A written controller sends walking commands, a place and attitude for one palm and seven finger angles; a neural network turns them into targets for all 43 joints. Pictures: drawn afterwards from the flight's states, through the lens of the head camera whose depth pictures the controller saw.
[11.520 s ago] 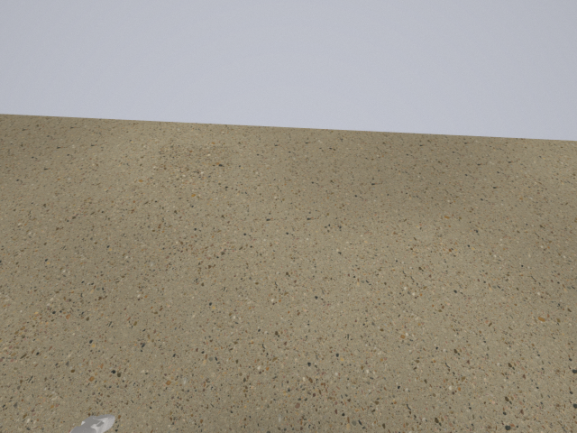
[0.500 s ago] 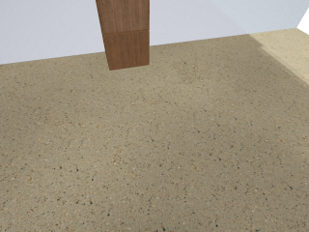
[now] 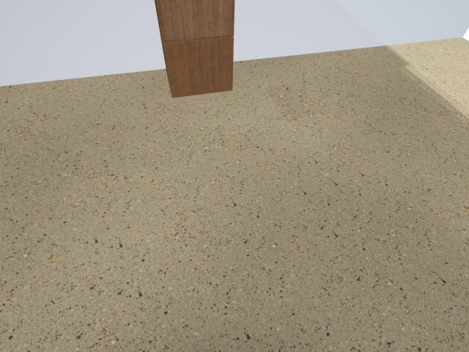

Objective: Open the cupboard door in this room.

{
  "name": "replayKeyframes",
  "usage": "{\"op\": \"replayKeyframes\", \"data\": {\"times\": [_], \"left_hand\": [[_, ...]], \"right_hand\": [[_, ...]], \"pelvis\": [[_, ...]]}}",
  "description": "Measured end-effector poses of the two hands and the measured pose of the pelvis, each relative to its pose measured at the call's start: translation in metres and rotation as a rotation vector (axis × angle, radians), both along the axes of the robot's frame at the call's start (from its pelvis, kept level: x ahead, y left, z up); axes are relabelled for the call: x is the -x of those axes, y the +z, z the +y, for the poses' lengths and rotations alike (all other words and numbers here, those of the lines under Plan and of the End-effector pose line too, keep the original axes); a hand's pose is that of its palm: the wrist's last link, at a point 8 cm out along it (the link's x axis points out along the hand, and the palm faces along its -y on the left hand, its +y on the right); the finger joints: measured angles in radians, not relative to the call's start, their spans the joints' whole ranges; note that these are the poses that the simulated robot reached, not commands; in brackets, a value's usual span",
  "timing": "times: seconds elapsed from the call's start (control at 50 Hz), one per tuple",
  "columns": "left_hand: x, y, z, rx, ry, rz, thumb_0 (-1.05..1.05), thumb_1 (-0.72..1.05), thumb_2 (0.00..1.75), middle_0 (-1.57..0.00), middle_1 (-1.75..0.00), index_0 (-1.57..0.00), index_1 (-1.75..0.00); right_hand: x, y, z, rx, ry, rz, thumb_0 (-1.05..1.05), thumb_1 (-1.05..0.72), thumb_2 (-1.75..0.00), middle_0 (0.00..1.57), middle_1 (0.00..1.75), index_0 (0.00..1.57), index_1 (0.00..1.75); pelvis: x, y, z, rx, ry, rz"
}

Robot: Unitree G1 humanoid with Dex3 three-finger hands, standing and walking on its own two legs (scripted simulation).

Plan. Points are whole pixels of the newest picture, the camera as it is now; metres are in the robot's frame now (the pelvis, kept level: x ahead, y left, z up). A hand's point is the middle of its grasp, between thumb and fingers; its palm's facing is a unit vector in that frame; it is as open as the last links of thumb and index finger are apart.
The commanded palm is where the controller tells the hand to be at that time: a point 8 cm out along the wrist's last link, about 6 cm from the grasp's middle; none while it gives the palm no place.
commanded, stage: stand and wait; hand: left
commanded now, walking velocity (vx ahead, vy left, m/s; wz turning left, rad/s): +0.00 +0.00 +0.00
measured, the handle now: out of the picture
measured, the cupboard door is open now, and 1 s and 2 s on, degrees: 0 0 0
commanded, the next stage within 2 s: turn or walk to find it in 0.20 s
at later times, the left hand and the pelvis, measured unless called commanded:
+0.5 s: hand out of the picture +0.02 +0.19 -0.18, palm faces +0.10 -0.98 -0.19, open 7.4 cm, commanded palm none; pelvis +0.01 +0.01 -0.01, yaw +3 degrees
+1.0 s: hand out of the picture +0.02 +0.16 -0.13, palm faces +0.30 -0.90 -0.31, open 7.4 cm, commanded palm none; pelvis +0.00 -0.06 +0.01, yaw +19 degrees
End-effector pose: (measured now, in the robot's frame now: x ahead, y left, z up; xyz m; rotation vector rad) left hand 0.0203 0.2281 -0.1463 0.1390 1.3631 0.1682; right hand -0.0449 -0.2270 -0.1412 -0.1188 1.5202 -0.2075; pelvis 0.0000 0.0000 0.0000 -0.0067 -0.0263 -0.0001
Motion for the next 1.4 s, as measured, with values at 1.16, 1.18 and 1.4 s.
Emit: {"op": "replayKeyframes", "data": {"times": [1.16, 1.18, 1.4], "left_hand": [[0.110, 0.027, -0.051, -0.081, 0.388, 0.016, 0.01, 0.90, 0.89, -0.20, -0.30, -0.20, -0.30], [0.122, 0.024, -0.052, -0.073, 0.407, 0.037, 0.01, 0.90, 0.89, -0.20, -0.30, -0.20, -0.30], [0.168, 0.008, -0.029, -0.052, 0.541, 0.074, 0.01, 0.90, 0.90, -0.20, -0.29, -0.20, -0.30]], "right_hand": [[-0.223, 0.003, -0.028, -0.030, 0.522, -0.241, 0.01, -0.91, -0.90, 0.19, 0.29, 0.20, 0.30], [-0.230, 0.004, -0.019, -0.031, 0.544, -0.254, 0.01, -0.91, -0.90, 0.19, 0.29, 0.20, 0.30], [-0.259, 0.024, 0.048, -0.049, 0.690, -0.395, 0.01, -0.90, -0.90, 0.20, 0.29, 0.20, 0.30]], "pelvis": [[0.000, 0.005, -0.049, -0.051, 0.406, 0.027], [0.001, 0.004, -0.046, -0.046, 0.415, 0.028], [0.012, 0.001, -0.027, -0.007, 0.507, 0.005]]}}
